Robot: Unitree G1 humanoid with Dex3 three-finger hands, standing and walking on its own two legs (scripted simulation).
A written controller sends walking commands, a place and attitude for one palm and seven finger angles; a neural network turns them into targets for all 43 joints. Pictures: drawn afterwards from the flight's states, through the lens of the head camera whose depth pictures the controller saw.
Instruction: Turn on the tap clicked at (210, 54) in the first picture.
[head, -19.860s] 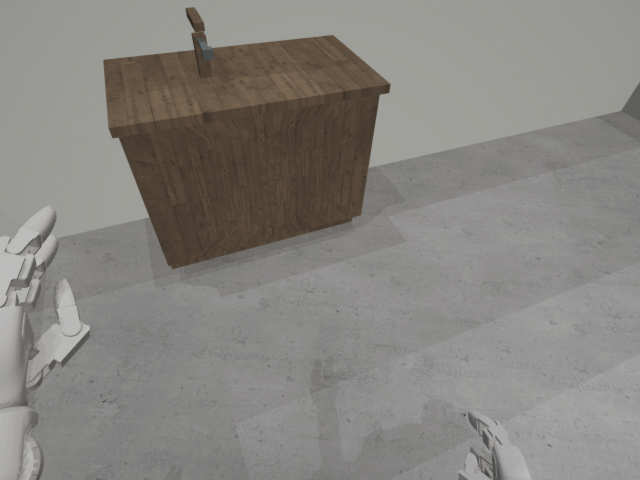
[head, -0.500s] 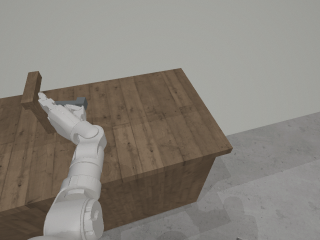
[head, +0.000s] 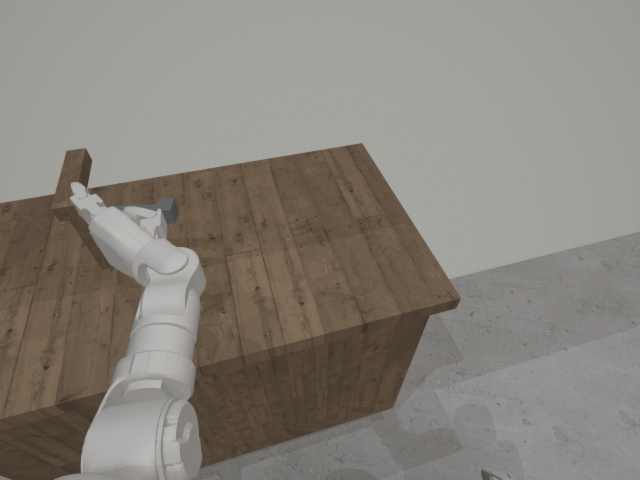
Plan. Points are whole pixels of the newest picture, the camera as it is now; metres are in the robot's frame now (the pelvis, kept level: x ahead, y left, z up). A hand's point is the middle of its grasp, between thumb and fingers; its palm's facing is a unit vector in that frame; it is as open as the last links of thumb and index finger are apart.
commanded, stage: lift the hand up off the lever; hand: left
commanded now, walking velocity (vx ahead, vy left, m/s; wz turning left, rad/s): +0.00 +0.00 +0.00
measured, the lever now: (167, 210) +0.49 +0.24 +0.06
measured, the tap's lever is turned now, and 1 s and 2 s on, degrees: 76 76 76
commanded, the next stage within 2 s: draw the hand back beside the body in 0.88 s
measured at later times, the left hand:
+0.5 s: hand (161, 210) +0.42 +0.21 +0.14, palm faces +0.80 -0.60 -0.05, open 7.8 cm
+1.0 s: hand (155, 210) +0.41 +0.21 +0.15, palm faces +0.80 -0.59 -0.06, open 7.8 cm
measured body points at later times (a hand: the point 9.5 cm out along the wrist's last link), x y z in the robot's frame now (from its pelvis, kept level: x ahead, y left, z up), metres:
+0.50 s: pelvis +0.01 +0.00 +0.01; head +0.01 -0.01 +0.46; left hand +0.37 +0.24 +0.14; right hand +0.14 -0.24 -0.11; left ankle +0.02 +0.13 -0.72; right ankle +0.00 -0.06 -0.72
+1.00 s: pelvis +0.01 +0.00 +0.01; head +0.00 -0.02 +0.46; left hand +0.36 +0.24 +0.15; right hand +0.15 -0.24 -0.11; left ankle +0.02 +0.13 -0.72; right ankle +0.00 -0.06 -0.72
